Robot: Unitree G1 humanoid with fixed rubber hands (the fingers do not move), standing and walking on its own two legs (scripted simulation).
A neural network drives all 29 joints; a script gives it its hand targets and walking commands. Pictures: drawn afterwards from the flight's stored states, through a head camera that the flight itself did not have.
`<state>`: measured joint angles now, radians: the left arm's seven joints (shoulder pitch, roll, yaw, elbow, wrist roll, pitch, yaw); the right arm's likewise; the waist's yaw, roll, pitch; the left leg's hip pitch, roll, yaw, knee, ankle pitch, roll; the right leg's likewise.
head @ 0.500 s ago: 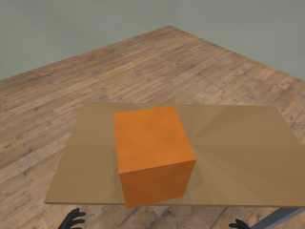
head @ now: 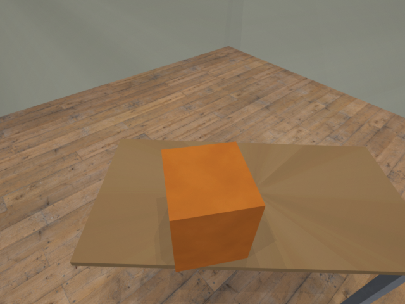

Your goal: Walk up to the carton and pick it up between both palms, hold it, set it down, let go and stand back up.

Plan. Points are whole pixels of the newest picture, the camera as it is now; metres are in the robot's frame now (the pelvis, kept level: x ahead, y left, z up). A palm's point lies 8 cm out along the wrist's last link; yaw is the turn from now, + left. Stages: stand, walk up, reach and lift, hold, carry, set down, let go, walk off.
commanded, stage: stand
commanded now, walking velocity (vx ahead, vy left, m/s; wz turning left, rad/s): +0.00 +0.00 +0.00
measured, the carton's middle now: (206, 206) +0.41 +0.01 -0.07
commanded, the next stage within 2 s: none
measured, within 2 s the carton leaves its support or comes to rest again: neither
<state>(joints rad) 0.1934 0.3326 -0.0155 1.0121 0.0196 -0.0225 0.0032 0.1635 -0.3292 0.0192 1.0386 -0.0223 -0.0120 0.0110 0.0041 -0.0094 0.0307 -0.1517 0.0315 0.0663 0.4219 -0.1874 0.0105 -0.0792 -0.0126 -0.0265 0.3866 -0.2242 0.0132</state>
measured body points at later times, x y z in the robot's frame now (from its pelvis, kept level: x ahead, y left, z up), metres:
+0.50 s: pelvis -0.02 +0.02 +0.00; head -0.02 +0.02 +0.45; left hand +0.04 +0.31 -0.14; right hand +0.06 -0.28 -0.13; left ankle +0.03 +0.11 -0.74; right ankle +0.00 -0.13 -0.74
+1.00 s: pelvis -0.01 +0.02 +0.00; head +0.00 +0.02 +0.45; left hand +0.05 +0.31 -0.13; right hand +0.07 -0.28 -0.13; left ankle +0.03 +0.11 -0.74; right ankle +0.00 -0.13 -0.74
